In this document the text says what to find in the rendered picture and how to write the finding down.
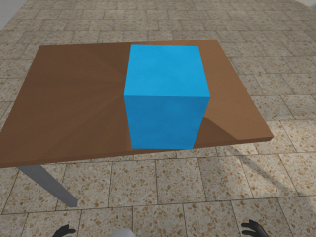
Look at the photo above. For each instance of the robot left hand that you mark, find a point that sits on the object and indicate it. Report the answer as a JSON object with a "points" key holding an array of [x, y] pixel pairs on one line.
{"points": [[63, 230]]}

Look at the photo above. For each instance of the carton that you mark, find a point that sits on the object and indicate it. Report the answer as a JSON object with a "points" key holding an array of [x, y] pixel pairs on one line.
{"points": [[166, 96]]}

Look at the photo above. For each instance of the robot right hand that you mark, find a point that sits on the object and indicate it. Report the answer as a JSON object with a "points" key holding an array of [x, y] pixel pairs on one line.
{"points": [[259, 230]]}

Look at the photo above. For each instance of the table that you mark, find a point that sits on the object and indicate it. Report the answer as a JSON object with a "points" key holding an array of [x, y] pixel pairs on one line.
{"points": [[71, 107]]}

